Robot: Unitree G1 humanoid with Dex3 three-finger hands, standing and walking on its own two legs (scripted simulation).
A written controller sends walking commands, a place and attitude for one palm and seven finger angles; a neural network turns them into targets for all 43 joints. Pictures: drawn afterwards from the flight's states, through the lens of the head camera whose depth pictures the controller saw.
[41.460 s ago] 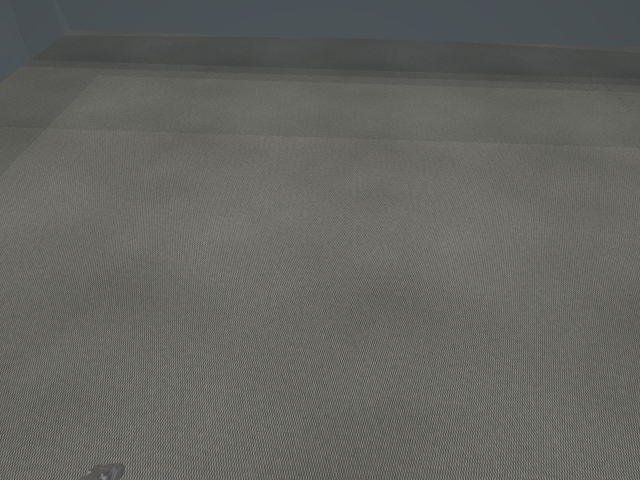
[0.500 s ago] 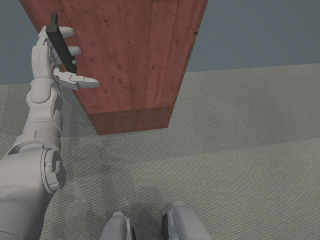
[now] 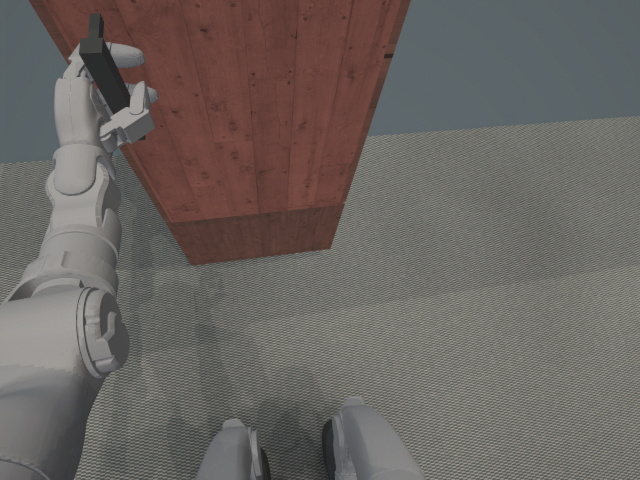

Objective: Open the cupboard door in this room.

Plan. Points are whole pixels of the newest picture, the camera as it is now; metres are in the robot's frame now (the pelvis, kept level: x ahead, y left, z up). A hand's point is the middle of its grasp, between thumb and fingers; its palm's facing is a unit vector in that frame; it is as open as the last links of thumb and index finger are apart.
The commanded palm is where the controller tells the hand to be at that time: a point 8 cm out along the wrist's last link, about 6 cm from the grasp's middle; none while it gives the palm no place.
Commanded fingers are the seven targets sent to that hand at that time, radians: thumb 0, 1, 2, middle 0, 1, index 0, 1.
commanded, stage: close the thumb around the handle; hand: left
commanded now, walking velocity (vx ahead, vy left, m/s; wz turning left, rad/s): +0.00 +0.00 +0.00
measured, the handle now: (117, 82) +0.58 +0.18 +0.07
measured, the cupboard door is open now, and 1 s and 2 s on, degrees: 0 31 45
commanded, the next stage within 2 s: pull the door open along its arc in 0.08 s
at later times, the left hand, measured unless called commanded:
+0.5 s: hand (146, 136) +0.51 +0.15 +0.06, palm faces +0.04 -1.00 -0.02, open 5.6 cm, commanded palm +0.45 +0.18 +0.07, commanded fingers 0.00 0.90 0.90 -0.40 -1.35 -0.40 -1.35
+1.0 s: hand (225, 233) +0.38 +0.06 +0.07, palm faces +0.45 -0.89 -0.01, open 5.8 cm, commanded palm +0.31 +0.08 +0.07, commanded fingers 0.00 0.90 0.90 -0.40 -1.35 -0.40 -1.35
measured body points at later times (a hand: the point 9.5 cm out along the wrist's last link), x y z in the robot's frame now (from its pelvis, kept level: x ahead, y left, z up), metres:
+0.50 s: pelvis +0.01 +0.00 +0.02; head +0.15 +0.00 +0.44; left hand +0.50 +0.20 +0.07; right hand +0.01 -0.26 -0.10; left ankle -0.01 +0.09 -0.65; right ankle +0.02 -0.11 -0.65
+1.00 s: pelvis +0.02 -0.02 +0.02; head +0.09 -0.03 +0.47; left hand +0.35 +0.11 +0.07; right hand +0.18 -0.23 -0.10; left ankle -0.01 +0.09 -0.65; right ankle +0.02 -0.11 -0.65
